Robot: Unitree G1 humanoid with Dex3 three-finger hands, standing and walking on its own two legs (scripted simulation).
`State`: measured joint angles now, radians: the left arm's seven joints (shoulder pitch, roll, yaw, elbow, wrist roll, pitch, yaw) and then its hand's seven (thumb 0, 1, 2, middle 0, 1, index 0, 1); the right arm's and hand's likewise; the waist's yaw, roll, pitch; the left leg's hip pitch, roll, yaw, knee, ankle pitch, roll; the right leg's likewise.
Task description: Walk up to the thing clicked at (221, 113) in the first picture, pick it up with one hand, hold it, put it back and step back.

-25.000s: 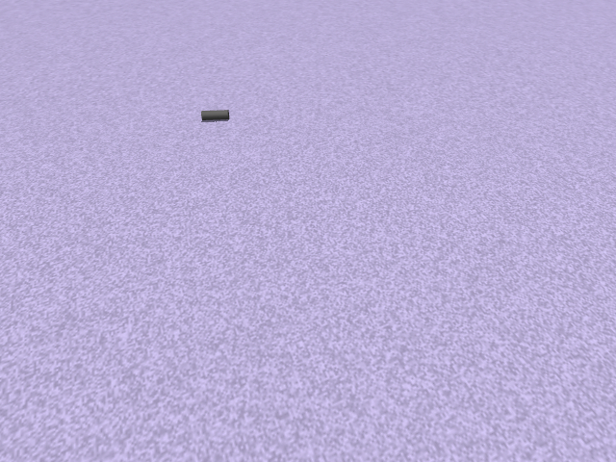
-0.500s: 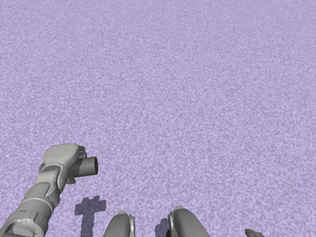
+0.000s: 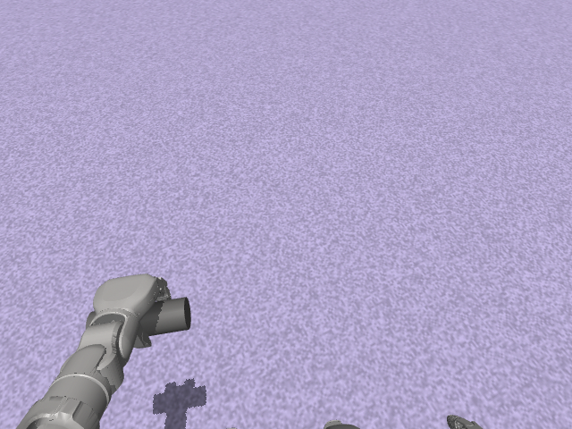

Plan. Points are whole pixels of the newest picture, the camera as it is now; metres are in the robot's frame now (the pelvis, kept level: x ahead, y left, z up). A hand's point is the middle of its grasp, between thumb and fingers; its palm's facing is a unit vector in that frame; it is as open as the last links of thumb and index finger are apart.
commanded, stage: hold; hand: left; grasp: from above
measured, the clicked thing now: (141, 320) +0.32 +0.23 -0.11
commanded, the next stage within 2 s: crouch in 1.94 s
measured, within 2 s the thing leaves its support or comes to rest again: neither
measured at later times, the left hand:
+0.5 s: hand (130, 312) +0.31 +0.22 -0.05, palm faces -0.48 -0.04 -0.88, open 8.2 cm
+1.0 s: hand (124, 326) +0.28 +0.22 -0.03, palm faces -0.48 -0.04 -0.88, open 8.3 cm
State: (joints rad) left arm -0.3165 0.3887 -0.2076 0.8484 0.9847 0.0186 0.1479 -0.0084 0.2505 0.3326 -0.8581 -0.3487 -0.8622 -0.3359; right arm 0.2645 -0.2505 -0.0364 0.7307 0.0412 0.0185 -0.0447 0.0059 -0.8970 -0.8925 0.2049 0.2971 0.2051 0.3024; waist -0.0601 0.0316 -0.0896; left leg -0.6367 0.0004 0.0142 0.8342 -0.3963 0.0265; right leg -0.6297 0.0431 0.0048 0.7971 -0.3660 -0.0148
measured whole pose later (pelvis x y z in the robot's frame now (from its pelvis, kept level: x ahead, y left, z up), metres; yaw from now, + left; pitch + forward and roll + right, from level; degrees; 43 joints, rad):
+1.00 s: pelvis +0.00 +0.00 +0.03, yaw +0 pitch +2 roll +0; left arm -0.24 0.40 -0.24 0.71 0.99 -0.01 0.02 -0.01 0.24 0.34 -0.83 -0.43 -0.83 -0.41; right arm 0.22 -0.26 -0.03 0.70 0.06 0.06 -0.05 0.01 -0.90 -0.89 0.20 0.30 0.20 0.30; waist -0.01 0.04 -0.03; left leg -0.32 -0.01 0.02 0.55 -0.27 0.02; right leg -0.33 0.03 0.02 0.54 -0.26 -0.02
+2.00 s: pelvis +0.00 -0.01 +0.04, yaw +0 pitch +1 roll +0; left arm -0.25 0.41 -0.24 0.67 0.99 0.01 0.00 -0.01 0.22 0.40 -0.79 -0.51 -0.80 -0.49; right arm 0.19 -0.26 -0.03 0.71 0.06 0.07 -0.06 0.01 -0.90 -0.89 0.20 0.30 0.20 0.30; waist 0.00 0.05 -0.01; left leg -0.25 -0.01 0.02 0.48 -0.24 0.02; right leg -0.26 0.03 0.02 0.48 -0.23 -0.02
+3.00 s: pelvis -0.07 +0.00 -0.22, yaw -1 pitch +36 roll -3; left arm -0.83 0.47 -0.07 1.33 1.15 -0.06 0.33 -0.01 0.24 0.34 -0.84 -0.42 -0.85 -0.38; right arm 0.25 -0.22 -0.02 0.74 -0.05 -0.03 0.00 0.00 -0.90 -0.89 0.21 0.30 0.21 0.30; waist -0.20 0.06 -0.20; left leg -1.81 -0.01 0.00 1.80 -0.63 0.04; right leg -1.79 0.03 -0.05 1.76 -0.60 -0.01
